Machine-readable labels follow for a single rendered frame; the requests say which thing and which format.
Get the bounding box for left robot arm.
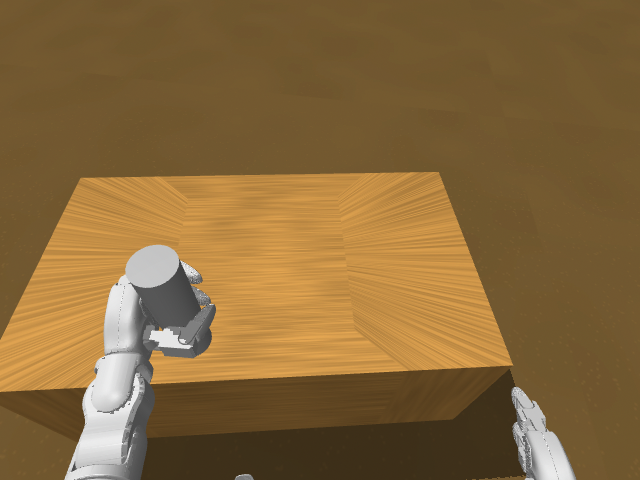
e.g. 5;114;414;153
64;352;155;480

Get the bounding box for can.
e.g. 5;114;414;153
125;245;212;356

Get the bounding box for right robot hand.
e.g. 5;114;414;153
511;387;576;480

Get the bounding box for left robot hand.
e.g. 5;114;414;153
104;260;216;361

